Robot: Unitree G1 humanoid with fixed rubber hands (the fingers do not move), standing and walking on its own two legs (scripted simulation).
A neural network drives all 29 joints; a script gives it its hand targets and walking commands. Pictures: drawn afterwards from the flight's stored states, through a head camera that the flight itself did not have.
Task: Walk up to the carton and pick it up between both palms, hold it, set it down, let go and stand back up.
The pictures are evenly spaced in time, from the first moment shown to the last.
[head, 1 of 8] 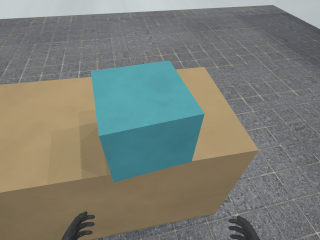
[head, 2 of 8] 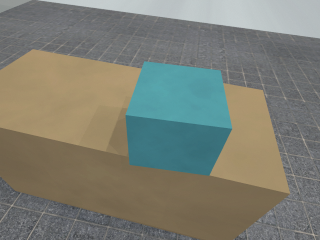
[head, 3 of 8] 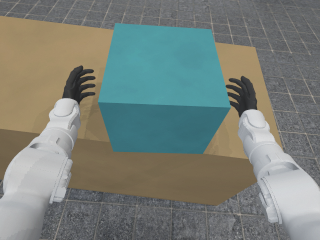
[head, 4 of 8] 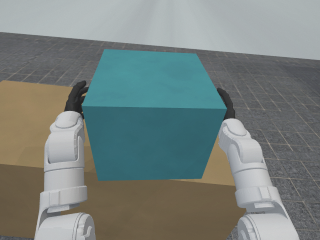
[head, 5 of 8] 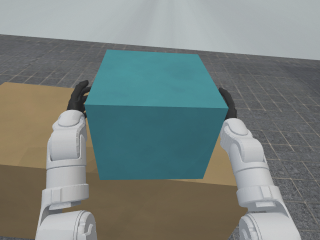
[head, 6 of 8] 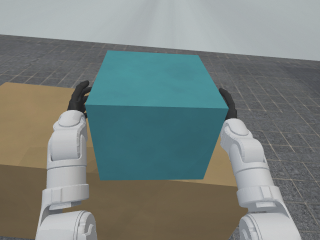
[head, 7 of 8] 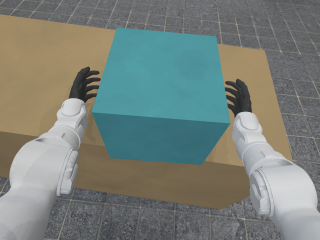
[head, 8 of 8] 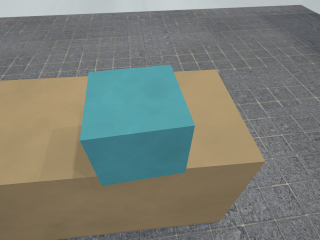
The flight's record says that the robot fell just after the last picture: no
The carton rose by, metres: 0.18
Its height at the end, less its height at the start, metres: +0.00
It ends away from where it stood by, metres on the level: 0.02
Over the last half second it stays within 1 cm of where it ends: yes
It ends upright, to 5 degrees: yes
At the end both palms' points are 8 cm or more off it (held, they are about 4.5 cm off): yes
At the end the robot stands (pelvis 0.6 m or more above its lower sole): yes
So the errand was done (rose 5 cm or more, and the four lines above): yes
